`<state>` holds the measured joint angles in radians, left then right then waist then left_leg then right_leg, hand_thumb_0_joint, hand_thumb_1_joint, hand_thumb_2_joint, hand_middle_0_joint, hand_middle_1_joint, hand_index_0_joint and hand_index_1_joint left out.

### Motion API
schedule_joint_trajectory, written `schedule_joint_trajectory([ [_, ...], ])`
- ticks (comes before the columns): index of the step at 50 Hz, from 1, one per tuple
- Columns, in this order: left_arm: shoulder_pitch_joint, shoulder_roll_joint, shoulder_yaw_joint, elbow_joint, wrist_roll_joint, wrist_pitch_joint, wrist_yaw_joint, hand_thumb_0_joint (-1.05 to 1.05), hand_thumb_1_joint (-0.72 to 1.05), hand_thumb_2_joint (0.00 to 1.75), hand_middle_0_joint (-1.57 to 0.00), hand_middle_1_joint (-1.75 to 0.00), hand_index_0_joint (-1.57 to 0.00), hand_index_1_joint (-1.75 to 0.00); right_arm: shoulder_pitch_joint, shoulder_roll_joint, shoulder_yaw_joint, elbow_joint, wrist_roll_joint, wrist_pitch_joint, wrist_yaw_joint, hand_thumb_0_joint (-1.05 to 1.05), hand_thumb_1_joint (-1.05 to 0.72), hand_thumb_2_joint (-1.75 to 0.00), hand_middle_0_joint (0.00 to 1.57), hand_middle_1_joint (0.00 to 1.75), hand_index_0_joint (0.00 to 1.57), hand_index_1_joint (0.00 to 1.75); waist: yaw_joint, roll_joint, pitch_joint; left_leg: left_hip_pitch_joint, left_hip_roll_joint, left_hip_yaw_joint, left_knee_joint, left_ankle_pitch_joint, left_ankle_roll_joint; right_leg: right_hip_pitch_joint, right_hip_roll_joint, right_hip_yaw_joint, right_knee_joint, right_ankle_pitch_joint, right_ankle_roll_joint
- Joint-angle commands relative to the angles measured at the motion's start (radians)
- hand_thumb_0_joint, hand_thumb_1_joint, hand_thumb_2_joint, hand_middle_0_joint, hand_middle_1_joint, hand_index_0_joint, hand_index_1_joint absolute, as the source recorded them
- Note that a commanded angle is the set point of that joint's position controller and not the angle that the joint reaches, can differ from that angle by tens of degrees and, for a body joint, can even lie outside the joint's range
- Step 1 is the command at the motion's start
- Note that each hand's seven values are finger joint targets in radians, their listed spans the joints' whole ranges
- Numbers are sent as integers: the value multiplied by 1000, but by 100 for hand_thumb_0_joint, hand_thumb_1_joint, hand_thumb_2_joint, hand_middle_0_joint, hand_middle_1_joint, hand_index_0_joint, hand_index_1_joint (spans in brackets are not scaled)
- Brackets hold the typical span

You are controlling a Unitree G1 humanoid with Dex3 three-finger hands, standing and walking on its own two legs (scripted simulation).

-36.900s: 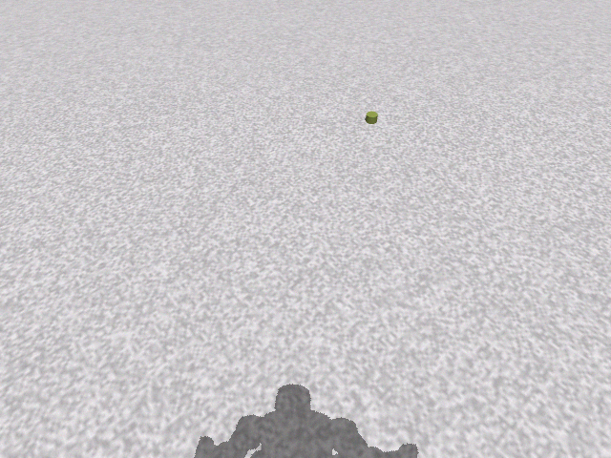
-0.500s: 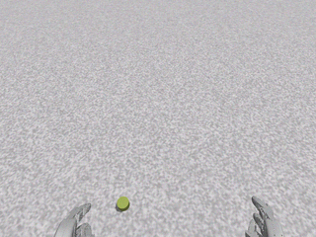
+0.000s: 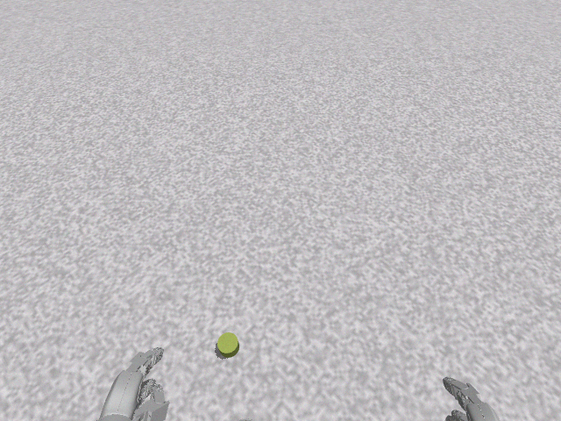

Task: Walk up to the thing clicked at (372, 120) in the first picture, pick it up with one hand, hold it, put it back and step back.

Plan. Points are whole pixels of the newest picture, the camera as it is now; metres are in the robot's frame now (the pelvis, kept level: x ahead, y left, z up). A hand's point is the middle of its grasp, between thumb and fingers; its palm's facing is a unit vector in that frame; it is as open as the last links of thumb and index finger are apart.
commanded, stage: stand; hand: left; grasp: from above
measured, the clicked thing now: (228, 345) +0.46 +0.23 -0.71
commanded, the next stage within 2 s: none
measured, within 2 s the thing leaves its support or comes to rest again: neither
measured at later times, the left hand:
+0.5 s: hand out of the picture +0.04 +0.26 -0.12, palm faces +0.05 -0.95 -0.31, open 7.4 cm
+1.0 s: hand out of the picture +0.01 +0.25 -0.11, palm faces +0.03 -0.94 -0.34, open 7.4 cm
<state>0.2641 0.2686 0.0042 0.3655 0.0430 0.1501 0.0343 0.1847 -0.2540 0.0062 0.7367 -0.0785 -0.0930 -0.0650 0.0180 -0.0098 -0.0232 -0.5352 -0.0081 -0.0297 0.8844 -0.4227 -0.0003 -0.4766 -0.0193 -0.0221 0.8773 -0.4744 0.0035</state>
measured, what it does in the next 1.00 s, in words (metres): rises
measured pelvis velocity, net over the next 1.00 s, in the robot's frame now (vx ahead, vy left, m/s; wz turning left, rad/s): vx -0.01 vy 0.01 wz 0.01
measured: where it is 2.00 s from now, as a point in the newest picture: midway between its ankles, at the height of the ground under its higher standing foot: outside the picture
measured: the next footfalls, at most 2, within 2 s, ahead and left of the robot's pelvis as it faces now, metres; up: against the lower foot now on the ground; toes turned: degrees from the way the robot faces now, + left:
none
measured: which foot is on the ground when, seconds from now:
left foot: down 0.00-1.00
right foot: down 0.00-1.00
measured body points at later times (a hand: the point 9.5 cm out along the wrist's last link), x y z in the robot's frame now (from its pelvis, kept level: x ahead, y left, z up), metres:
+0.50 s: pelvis -0.01 +0.03 +0.05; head -0.01 +0.04 +0.49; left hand +0.03 +0.31 -0.10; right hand +0.07 -0.25 -0.09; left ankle +0.02 +0.12 -0.70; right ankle -0.01 -0.12 -0.70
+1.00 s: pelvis -0.01 +0.01 +0.05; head -0.02 +0.00 +0.50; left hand +0.01 +0.30 -0.09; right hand +0.05 -0.28 -0.09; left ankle +0.02 +0.12 -0.70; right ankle -0.01 -0.12 -0.70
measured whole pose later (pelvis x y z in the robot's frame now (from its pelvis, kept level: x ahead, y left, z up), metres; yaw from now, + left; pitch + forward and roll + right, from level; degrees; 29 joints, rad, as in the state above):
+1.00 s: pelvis -0.01 +0.01 +0.05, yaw +1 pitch -4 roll +0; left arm 0.19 0.30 0.03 1.15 0.03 0.00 0.03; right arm 0.15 -0.30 -0.04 1.13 -0.02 0.00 -0.01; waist 0.01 0.01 0.06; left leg -0.14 -0.01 -0.04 0.37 -0.15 0.01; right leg -0.08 -0.03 -0.03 0.35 -0.20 0.02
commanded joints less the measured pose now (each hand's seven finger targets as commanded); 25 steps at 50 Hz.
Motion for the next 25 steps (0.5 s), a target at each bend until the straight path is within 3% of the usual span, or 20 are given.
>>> schedule_joint_trajectory([
  [1, -52, 165, 93, 105, 5, -113, 14, 0, 90, 90, -20, -30, -20, -30, -30, -164, -86, -24, 29, -3, 40, 0, -90, -90, 20, 30, 20, 30, 9, -13, -116, 203, 26, -49, -186, 369, 55, 149, -80, 120, -236, 328, -47],
  [3, -75, 164, 94, 185, 3, -128, 15, 0, 90, 90, -20, -30, -20, -30, -38, -166, -89, 12, 29, 10, 45, 0, -90, -90, 20, 30, 20, 30, 7, -19, -106, 237, 25, -55, -215, 331, 60, 158, -85, 118, -280, 295, -39],
  [9, -93, 156, 88, 376, -1, -157, 16, 0, 90, 90, -20, -30, -20, -30, -43, -169, -87, 109, 28, 39, 38, 0, -90, -90, 20, 30, 20, 30, 4, 3, -41, 303, 53, -88, -338, 372, 59, 236, -80, 90, -370, 348, -25],
  [10, -96, 155, 85, 403, -3, -157, 16, 0, 90, 90, -20, -30, -20, -30, -52, -172, -86, 123, 30, 43, 36, 0, -90, -90, 20, 30, 20, 30, 6, 11, -6, 297, 58, -101, -377, 325, 58, 230, -74, 85, -393, 307, -22],
  [15, -96, 171, 82, 516, -8, -160, 18, 0, 90, 90, -20, -30, -20, -30, -52, -193, -86, 194, 41, 54, 29, 0, -90, -90, 20, 30, 20, 30, 2, 22, -5, 363, 77, -111, -449, 430, 49, 324, -81, 68, -452, 379, -16],
  [18, -97, 166, 73, 569, -13, -158, 16, 0, 90, 90, -20, -30, -20, -30, -49, -206, -86, 234, 46, 59, 25, 0, -90, -90, 20, 30, 20, 30, 1, 54, 10, 385, 89, -123, -505, 410, 45, 355, -78, 58, -483, 345, -9],
  [24, -97, 178, 68, 651, -10, -152, 10, 0, 90, 90, -20, -30, -20, -30, -68, -220, -86, 281, 48, 72, 26, 0, -90, -90, 20, 30, 20, 30, 1, 77, 87, 333, 97, -158, -629, 137, 37, 356, -68, 47, -521, 255, -3],
  [25, -93, 179, 68, 662, -10, -154, 9, 0, 90, 90, -20, -30, -20, -30, -73, -219, -88, 284, 48, 71, 27, 0, -90, -90, 20, 30, 20, 30, 4, 65, 76, 348, 97, -156, -630, 153, 37, 369, -75, 52, -526, 263, -4],
])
